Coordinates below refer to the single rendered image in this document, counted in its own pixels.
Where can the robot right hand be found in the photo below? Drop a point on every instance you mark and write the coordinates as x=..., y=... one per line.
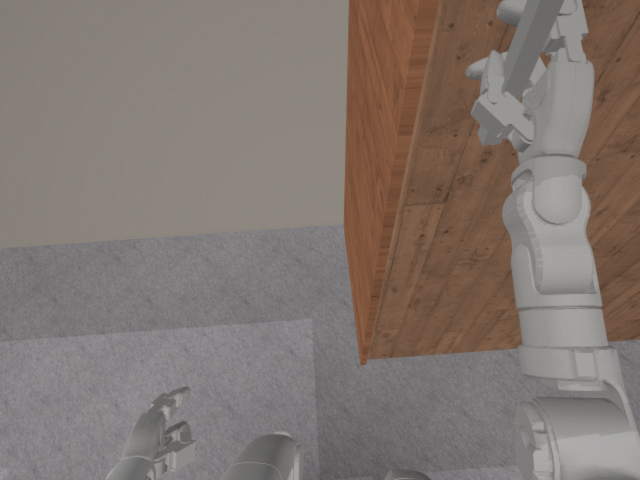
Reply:
x=557, y=99

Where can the robot left thigh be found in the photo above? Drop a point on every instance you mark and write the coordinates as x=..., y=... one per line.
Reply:
x=268, y=457

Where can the right robot upper arm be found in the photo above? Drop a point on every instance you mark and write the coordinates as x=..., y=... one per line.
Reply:
x=562, y=438

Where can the handle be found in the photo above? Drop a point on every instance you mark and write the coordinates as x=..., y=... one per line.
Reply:
x=533, y=29

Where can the right robot forearm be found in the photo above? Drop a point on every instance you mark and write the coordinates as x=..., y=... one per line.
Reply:
x=564, y=341

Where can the wardrobe door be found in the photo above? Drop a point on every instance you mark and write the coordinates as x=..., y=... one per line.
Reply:
x=448, y=285

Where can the robot left hand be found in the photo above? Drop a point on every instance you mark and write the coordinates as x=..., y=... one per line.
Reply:
x=168, y=450

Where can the left robot forearm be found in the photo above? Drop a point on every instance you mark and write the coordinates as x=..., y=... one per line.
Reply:
x=134, y=468

